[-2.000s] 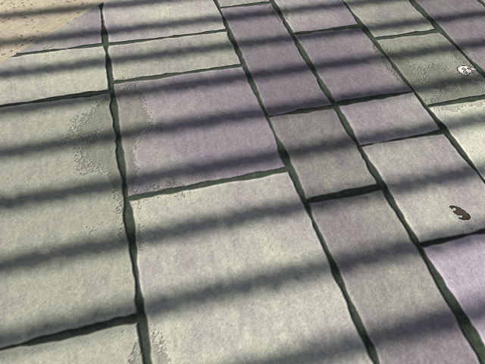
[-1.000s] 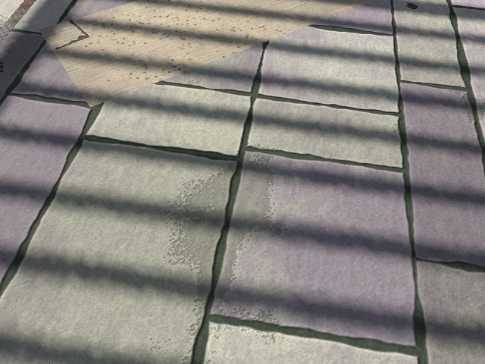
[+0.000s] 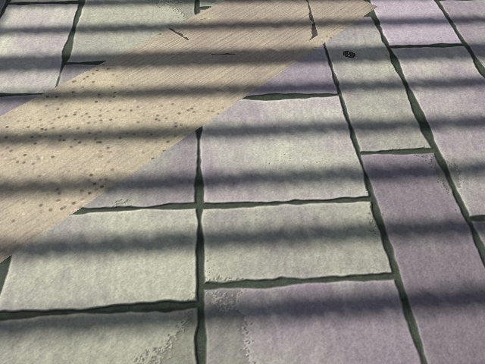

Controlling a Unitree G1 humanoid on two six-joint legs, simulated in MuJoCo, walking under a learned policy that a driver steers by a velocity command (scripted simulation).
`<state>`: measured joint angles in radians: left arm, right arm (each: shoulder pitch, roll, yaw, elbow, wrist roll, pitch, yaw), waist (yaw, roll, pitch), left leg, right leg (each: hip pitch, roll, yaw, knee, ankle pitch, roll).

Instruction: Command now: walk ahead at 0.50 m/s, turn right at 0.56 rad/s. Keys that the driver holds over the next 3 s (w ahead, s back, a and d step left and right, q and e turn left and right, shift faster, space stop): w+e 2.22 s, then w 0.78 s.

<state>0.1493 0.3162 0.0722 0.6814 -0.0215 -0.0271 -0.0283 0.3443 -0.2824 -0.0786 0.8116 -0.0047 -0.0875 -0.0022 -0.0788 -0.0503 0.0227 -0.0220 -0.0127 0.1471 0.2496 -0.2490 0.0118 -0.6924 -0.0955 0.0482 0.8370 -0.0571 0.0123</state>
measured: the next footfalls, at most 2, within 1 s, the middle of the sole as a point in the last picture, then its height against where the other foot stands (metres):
right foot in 0.16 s outside the picture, level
left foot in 0.66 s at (238, 328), level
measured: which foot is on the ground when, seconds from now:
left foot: down 0.00-0.16, up 0.18-0.64, down 0.66-1.00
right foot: up 0.00-0.14, down 0.16-0.66, up 0.68-1.00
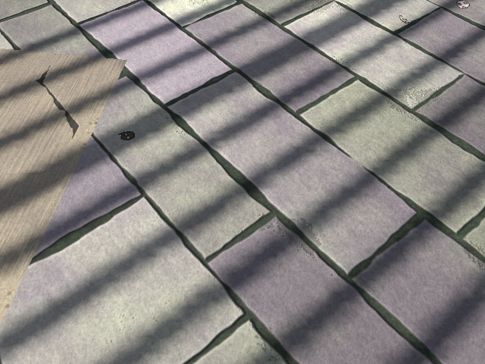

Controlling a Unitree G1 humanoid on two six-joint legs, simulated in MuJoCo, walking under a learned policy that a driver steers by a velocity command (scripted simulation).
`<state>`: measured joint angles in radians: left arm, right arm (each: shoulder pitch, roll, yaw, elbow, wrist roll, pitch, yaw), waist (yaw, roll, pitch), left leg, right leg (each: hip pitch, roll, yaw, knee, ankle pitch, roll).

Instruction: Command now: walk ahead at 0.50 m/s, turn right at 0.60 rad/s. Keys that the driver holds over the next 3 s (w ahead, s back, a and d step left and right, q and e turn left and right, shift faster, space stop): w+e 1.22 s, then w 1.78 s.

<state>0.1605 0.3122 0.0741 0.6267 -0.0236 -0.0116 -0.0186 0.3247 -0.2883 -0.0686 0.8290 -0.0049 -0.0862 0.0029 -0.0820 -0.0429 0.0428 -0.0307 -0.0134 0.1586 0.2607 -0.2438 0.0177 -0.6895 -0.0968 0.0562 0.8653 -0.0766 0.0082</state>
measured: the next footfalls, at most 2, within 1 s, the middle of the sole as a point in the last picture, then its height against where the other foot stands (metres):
right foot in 0.18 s outside the picture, level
left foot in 0.66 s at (238, 321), level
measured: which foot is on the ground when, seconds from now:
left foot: down 0.00-0.18, up 0.20-0.64, down 0.66-1.00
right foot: up 0.00-0.16, down 0.18-0.66, up 0.68-1.00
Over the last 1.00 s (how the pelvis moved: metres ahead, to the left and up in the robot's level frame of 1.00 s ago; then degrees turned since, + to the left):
0.54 -0.12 0.00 -36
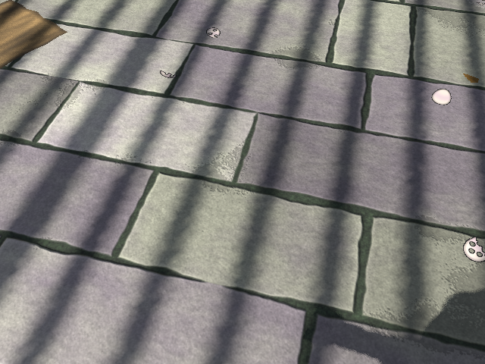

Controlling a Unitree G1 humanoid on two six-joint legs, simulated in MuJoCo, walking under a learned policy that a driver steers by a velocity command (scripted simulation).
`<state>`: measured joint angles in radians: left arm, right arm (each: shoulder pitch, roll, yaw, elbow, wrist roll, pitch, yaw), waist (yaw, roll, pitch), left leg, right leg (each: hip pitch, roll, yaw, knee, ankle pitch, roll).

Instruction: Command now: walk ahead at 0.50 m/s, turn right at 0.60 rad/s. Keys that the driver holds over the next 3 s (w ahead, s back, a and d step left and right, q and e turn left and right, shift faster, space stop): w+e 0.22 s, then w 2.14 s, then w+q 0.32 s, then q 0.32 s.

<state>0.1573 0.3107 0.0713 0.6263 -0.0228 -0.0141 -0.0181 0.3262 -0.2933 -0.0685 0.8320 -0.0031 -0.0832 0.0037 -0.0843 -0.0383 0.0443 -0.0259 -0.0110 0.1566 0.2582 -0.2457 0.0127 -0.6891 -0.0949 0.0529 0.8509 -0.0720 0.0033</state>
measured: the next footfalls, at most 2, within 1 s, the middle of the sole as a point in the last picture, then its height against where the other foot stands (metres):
right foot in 0.18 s outside the picture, level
left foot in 0.68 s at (234, 311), level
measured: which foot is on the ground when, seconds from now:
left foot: down 0.00-0.16, up 0.18-0.66, down 0.68-1.00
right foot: up 0.00-0.16, down 0.18-0.70, up 0.72-1.00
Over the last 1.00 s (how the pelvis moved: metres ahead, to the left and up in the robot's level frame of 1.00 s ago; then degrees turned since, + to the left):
0.55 -0.12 0.00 -36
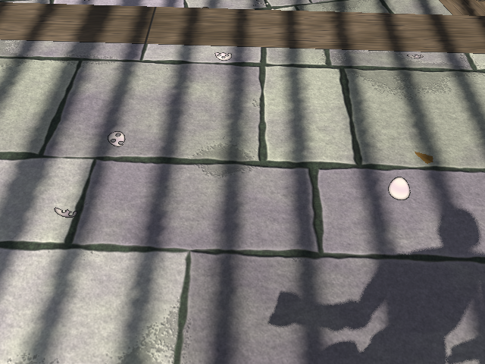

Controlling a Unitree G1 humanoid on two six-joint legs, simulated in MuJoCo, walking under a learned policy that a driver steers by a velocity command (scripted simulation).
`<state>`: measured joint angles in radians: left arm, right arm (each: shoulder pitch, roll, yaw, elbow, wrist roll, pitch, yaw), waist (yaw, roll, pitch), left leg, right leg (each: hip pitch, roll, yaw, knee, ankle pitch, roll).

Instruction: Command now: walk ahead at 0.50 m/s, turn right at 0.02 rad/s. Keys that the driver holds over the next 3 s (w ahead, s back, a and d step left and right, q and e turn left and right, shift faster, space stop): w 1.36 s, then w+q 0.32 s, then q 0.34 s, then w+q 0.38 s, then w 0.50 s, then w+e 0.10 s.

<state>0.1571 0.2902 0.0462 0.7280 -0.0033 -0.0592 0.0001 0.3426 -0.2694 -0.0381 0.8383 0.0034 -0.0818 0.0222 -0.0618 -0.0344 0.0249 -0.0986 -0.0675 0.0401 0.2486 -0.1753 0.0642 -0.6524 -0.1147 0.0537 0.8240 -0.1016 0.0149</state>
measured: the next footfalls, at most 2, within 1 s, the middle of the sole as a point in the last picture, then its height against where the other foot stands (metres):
right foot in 0.22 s outside the picture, level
left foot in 0.74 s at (206, 323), level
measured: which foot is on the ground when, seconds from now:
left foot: down 0.00-0.24, up 0.26-0.72, down 0.74-1.00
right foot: up 0.00-0.20, down 0.22-0.74, up 0.76-1.00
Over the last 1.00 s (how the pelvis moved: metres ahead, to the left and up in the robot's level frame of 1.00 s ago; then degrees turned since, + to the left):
0.58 -0.08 0.00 -14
